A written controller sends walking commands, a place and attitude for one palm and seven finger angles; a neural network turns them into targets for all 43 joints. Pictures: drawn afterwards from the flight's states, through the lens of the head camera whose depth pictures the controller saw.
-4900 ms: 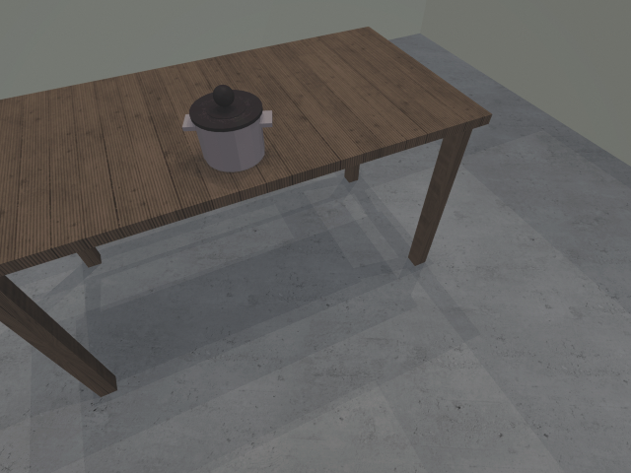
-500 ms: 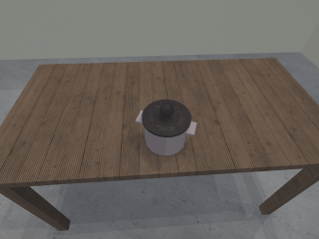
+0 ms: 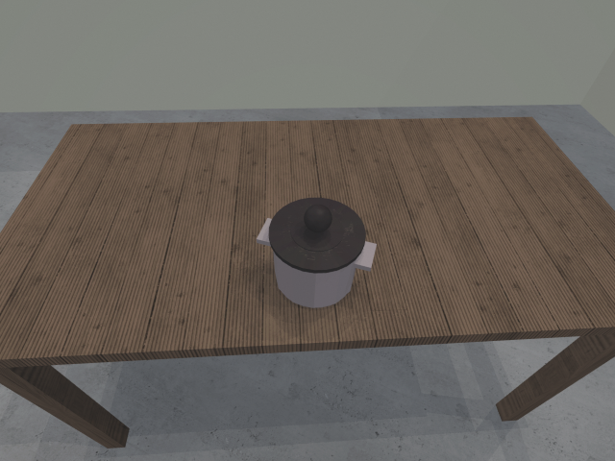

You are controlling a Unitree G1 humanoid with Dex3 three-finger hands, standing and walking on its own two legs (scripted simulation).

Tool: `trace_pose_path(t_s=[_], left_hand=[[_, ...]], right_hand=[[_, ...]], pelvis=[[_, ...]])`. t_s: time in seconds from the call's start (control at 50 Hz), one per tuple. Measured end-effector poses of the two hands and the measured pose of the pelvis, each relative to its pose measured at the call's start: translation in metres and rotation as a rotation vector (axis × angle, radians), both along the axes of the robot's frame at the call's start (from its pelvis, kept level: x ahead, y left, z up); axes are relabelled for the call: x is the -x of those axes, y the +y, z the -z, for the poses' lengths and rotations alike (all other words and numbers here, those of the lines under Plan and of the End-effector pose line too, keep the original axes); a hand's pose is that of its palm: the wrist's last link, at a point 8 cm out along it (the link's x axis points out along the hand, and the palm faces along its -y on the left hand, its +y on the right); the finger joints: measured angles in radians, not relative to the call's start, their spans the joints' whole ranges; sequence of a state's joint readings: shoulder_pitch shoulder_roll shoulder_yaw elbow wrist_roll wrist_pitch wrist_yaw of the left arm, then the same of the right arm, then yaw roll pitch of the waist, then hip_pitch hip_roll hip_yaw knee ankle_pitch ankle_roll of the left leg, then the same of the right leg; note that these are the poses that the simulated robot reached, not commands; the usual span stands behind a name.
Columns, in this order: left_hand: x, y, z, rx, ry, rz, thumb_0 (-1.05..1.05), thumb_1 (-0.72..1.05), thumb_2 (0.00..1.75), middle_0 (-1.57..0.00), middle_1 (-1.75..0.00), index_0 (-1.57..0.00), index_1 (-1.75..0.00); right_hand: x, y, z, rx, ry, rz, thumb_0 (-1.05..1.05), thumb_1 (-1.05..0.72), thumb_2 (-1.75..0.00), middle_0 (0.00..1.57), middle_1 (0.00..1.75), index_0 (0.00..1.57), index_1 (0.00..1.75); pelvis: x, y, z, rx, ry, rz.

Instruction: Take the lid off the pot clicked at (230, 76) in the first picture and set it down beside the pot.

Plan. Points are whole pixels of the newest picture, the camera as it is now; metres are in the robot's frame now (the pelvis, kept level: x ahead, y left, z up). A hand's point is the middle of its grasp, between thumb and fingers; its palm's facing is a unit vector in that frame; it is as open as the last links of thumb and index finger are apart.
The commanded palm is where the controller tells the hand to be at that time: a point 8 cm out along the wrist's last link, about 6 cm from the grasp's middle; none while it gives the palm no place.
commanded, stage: look again from close up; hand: left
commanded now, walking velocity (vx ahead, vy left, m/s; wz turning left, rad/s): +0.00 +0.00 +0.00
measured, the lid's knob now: (318, 218) +0.46 +0.01 +0.06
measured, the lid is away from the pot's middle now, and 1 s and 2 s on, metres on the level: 0.00 0.00 0.00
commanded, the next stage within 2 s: shuffle to correct the standing spot in 0.28 s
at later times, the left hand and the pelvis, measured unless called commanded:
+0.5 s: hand out of the picture -0.02 +0.15 -0.18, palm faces +0.04 -0.99 -0.15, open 7.3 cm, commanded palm none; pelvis +0.00 +0.00 +0.00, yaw +1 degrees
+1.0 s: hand out of the picture -0.05 +0.11 -0.18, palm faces +0.12 -0.98 -0.15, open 7.4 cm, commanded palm none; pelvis +0.00 -0.04 -0.01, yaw +4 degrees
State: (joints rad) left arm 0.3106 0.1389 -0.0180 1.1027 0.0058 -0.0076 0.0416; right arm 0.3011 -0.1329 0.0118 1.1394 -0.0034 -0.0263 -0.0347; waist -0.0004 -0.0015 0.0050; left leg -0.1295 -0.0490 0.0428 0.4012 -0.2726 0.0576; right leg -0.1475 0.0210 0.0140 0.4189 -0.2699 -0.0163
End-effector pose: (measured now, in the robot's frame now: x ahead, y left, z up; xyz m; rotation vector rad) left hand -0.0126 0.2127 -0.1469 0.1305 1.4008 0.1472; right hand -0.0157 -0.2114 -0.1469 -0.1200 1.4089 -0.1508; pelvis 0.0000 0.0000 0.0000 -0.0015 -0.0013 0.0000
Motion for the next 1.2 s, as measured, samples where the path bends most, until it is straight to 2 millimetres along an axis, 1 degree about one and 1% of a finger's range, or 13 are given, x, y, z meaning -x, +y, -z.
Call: trace_pose_path(t_s=[0.16,0.34,0.56,0.72,0.84,0.98,1.08,1.2], left_hand=[[0.001,-0.003,0.001,0.004,0.000,-0.003,0.01,0.92,0.89,-0.20,-0.30,-0.20,-0.30],[0.006,-0.007,0.002,0.015,0.008,-0.008,0.01,0.92,0.89,-0.20,-0.30,-0.20,-0.30],[0.014,-0.014,0.006,0.037,0.025,-0.027,0.01,0.91,0.89,-0.20,-0.30,-0.20,-0.30],[0.025,-0.024,0.008,0.048,0.040,-0.070,0.00,0.91,0.89,-0.20,-0.30,-0.20,-0.30],[0.035,-0.035,0.008,0.047,0.063,-0.098,0.00,0.91,0.89,-0.20,-0.30,-0.20,-0.30],[0.040,-0.050,0.008,0.041,0.083,-0.107,0.00,0.91,0.89,-0.20,-0.30,-0.20,-0.30],[0.037,-0.060,0.009,0.029,0.075,-0.107,0.00,0.91,0.89,-0.20,-0.30,-0.20,-0.30],[0.027,-0.068,0.015,0.023,0.041,-0.114,0.00,0.91,0.89,-0.20,-0.30,-0.20,-0.30]], right_hand=[[0.004,0.002,0.000,-0.007,0.012,0.007,0.00,-0.91,-0.90,0.20,0.30,0.20,0.30],[0.005,0.003,-0.001,-0.005,0.013,0.009,0.00,-0.91,-0.90,0.20,0.30,0.20,0.30],[0.005,0.004,-0.003,-0.001,0.018,0.004,0.00,-0.91,-0.90,0.20,0.30,0.20,0.30],[0.000,0.000,-0.003,0.000,0.039,-0.017,0.01,-0.91,-0.90,0.20,0.30,0.20,0.30],[-0.009,-0.012,-0.002,0.011,0.040,-0.029,0.01,-0.91,-0.90,0.20,0.30,0.20,0.30],[-0.018,-0.035,0.001,0.030,0.026,-0.028,0.01,-0.91,-0.90,0.20,0.30,0.20,0.30],[-0.021,-0.053,0.004,0.038,0.023,-0.028,0.00,-0.91,-0.90,0.20,0.30,0.20,0.30],[-0.022,-0.073,0.005,0.061,0.035,-0.037,0.00,-0.91,-0.90,0.20,0.30,0.20,0.30]], pelvis=[[-0.001,-0.002,0.000,0.001,-0.001,-0.001],[-0.001,-0.002,0.000,0.002,-0.001,-0.001],[-0.001,-0.003,0.000,0.001,-0.001,-0.023],[-0.002,-0.008,0.001,0.000,0.009,-0.061],[-0.004,-0.017,0.002,-0.002,0.018,-0.078],[-0.004,-0.034,0.005,-0.002,0.021,-0.073],[-0.002,-0.050,0.008,0.001,0.026,-0.069],[-0.002,-0.065,0.012,0.015,0.024,-0.088]])
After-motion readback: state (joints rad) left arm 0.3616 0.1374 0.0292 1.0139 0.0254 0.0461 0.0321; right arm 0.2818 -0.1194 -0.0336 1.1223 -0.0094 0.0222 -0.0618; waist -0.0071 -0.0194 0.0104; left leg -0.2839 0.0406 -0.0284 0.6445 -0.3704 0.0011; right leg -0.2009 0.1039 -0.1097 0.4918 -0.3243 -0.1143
